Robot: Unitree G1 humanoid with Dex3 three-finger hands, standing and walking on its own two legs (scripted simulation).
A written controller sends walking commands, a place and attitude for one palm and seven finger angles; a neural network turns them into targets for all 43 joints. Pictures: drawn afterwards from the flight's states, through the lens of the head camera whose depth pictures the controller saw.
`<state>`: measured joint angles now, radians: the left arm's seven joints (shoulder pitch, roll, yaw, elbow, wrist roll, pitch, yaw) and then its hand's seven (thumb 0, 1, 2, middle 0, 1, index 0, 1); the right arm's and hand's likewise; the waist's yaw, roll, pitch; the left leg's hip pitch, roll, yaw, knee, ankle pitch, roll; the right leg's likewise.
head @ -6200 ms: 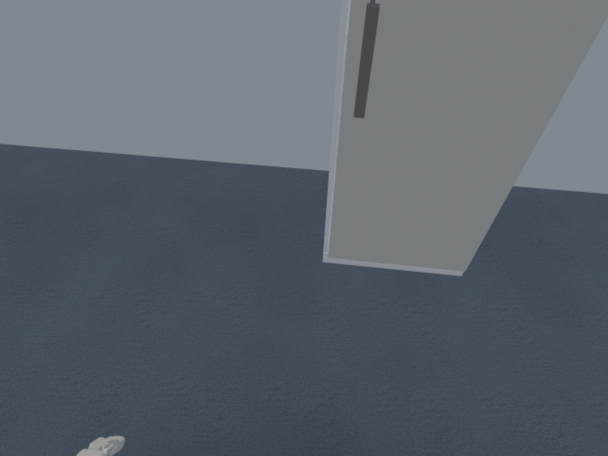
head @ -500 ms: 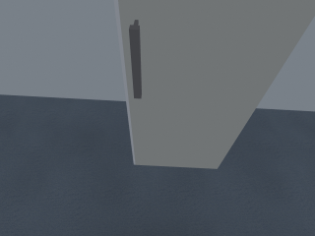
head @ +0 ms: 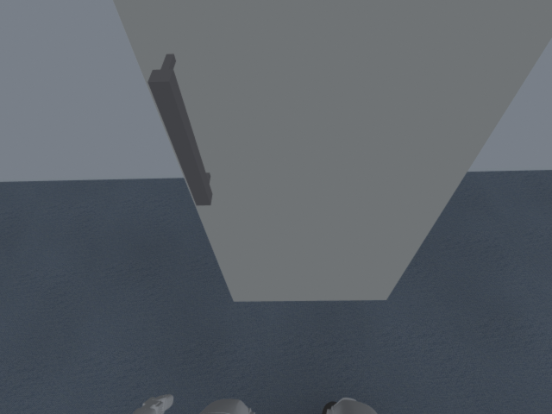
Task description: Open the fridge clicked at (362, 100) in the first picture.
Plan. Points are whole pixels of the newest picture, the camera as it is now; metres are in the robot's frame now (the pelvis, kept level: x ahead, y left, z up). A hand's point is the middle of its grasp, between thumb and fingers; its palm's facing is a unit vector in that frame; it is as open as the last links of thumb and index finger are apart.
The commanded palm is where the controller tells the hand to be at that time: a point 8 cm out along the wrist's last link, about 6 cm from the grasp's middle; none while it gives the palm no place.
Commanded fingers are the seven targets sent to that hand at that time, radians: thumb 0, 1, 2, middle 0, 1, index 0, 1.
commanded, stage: come to a stop and stand still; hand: left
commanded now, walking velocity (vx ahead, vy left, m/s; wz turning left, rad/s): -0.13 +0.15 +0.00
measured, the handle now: (189, 139) +0.48 +0.15 +0.12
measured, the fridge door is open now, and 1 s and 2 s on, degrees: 0 0 0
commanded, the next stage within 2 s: none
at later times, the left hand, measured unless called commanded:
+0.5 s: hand out of the picture -0.06 +0.26 -0.17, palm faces +0.05 -0.98 -0.17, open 7.4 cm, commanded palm none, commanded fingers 0.00 0.90 0.90 -0.20 -0.30 -0.20 -0.30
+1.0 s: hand out of the picture -0.02 +0.17 -0.16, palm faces +0.02 -0.97 -0.23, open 7.2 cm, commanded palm none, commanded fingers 0.00 0.90 0.90 -0.20 -0.30 -0.20 -0.30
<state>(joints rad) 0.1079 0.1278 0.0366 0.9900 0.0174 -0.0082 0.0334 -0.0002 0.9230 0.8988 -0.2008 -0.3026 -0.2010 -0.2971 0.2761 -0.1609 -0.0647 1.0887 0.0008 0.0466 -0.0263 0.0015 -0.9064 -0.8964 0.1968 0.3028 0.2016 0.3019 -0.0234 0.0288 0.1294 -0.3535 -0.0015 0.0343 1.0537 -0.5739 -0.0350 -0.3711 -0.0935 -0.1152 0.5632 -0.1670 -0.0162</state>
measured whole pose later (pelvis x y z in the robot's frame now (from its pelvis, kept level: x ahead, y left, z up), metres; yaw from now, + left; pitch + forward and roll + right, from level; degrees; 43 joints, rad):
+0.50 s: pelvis -0.05 +0.07 +0.02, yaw -1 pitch +0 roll -2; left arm 0.33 0.22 0.07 1.09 0.03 0.07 0.00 0.01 0.91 0.90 -0.20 -0.30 -0.20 -0.30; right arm 0.31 -0.12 -0.03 1.04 -0.02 -0.01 -0.04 0.00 -0.92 -0.90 0.20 0.30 0.21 0.30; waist 0.00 -0.06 -0.03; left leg -0.18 -0.01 0.07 0.35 -0.18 0.06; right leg -0.40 0.01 0.03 0.99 -0.28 0.06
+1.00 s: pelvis -0.06 -0.01 +0.01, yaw +0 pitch -2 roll +0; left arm 0.24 0.15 0.02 1.12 0.00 0.00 0.04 0.01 0.96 0.90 -0.20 -0.30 -0.20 -0.30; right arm 0.36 -0.12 -0.02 1.17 -0.02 0.02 -0.03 0.00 -0.91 -0.90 0.20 0.30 0.20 0.30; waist -0.04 0.04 0.00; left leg -0.21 0.08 0.02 0.45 -0.20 -0.05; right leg -0.15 0.03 -0.07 0.44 -0.27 -0.05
